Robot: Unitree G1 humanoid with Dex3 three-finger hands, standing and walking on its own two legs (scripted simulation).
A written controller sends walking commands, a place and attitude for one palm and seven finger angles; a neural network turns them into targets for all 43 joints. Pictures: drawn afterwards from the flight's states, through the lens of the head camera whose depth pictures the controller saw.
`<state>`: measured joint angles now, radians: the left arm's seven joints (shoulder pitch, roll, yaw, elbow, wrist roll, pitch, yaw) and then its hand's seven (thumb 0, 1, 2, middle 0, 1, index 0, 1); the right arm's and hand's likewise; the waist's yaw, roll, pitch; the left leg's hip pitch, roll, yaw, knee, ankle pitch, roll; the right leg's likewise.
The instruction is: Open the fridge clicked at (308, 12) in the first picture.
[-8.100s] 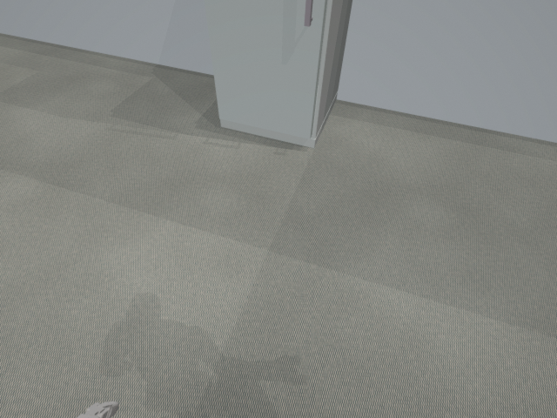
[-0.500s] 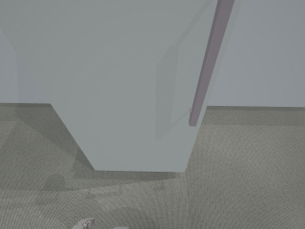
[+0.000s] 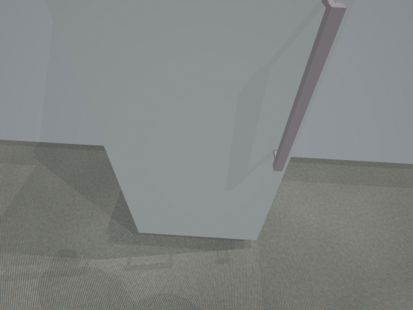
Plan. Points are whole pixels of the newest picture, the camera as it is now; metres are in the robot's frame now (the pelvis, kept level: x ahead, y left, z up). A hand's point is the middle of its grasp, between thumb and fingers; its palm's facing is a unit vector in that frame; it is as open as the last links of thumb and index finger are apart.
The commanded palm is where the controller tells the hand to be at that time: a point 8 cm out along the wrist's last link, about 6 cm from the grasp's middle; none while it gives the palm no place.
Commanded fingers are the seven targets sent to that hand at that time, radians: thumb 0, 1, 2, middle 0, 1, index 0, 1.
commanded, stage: come to a stop and stand still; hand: right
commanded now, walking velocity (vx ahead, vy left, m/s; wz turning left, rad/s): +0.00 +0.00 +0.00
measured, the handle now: (296, 102) +0.53 -0.16 +0.14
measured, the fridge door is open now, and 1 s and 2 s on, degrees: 0 0 0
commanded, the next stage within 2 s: look again from close up in 0.66 s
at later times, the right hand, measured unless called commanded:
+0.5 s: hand out of the picture +0.04 -0.24 -0.18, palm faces +0.03 +0.98 -0.21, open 7.3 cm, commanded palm none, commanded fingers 0.00 -0.90 -0.90 0.20 0.30 0.20 0.30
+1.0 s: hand out of the picture +0.02 -0.25 -0.18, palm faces +0.00 +0.98 -0.22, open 7.3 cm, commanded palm none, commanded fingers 0.00 -0.90 -0.90 0.20 0.30 0.20 0.30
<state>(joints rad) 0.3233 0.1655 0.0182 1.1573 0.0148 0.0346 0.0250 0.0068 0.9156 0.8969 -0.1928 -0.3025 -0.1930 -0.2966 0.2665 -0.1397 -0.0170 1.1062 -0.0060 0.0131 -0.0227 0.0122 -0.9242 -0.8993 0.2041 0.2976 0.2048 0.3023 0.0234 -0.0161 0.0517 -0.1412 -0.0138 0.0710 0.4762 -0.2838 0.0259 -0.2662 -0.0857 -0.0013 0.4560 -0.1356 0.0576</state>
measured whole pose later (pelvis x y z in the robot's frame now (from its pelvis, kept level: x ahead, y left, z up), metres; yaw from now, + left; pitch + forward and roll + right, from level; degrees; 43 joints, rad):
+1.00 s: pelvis +0.02 -0.05 +0.00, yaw +0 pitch -1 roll +0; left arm 0.19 0.22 0.00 1.05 0.01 -0.01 0.01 0.01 0.91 0.90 -0.20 -0.30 -0.20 -0.30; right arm 0.29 -0.22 0.00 1.06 -0.02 -0.01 -0.02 0.01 -0.91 -0.90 0.20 0.30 0.20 0.30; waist -0.01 0.02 0.03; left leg -0.16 0.07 0.03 0.47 -0.29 -0.05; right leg -0.29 0.00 -0.04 0.50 -0.20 -0.03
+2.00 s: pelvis +0.00 -0.01 -0.05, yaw +1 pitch +9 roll +0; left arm 0.15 0.22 0.04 0.62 -0.03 -0.26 0.03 0.01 0.91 0.90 -0.20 -0.30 -0.20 -0.30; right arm 0.32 -0.24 -0.27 0.32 0.29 -0.54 0.41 0.00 -0.71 -0.81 0.22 0.43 0.22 0.43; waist 0.02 0.02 -0.10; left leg -0.62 0.02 0.04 0.97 -0.50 0.01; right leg -0.72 -0.05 -0.01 0.92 -0.35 0.04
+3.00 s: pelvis +0.00 -0.05 -0.04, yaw +0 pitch +6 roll +3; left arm 0.26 0.25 -0.06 0.55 -0.05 -0.26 0.11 0.02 0.90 0.90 -0.20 -0.30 -0.20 -0.30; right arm 0.17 -0.39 -0.37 0.15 0.34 -0.15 0.42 0.00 0.43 -0.33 0.30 1.15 0.30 1.16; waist -0.01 -0.04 -0.09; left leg -0.50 0.03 0.06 0.83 -0.44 -0.04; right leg -0.66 -0.04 0.01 0.90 -0.35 -0.02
